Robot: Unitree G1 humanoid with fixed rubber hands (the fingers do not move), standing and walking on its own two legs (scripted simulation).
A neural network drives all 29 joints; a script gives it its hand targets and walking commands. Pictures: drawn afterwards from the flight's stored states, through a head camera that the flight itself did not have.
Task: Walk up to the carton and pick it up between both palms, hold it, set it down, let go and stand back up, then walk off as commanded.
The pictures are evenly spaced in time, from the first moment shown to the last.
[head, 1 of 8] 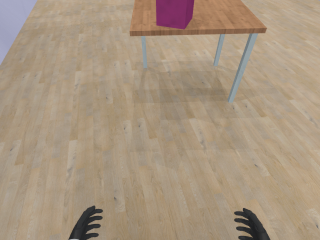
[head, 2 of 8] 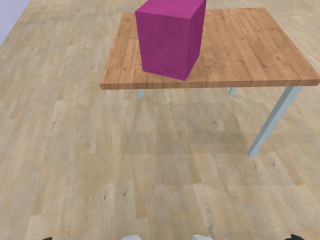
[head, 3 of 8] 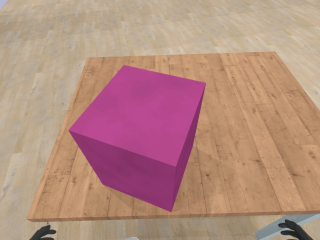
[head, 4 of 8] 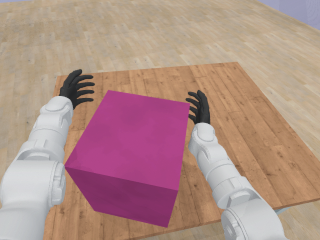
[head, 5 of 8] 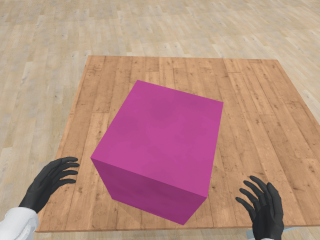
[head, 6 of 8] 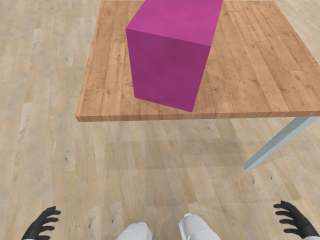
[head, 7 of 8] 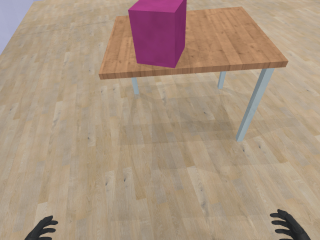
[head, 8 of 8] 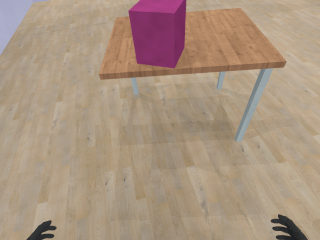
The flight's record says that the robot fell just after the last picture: no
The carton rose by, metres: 0.01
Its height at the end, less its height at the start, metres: +0.00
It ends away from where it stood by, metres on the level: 0.01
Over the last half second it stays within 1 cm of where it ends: yes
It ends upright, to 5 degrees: yes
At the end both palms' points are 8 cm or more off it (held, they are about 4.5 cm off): yes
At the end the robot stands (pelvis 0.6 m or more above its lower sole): yes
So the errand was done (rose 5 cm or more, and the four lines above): no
